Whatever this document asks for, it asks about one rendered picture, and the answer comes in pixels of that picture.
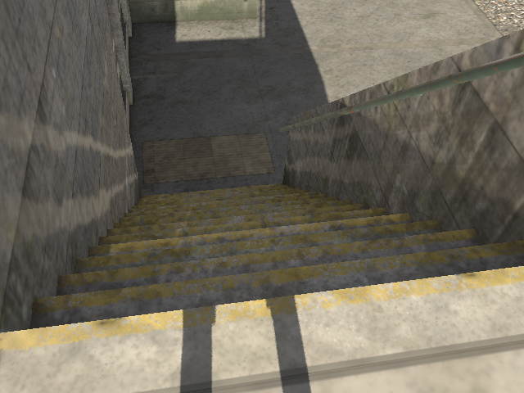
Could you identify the stairs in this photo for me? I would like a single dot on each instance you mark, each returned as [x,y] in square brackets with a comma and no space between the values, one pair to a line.
[196,249]

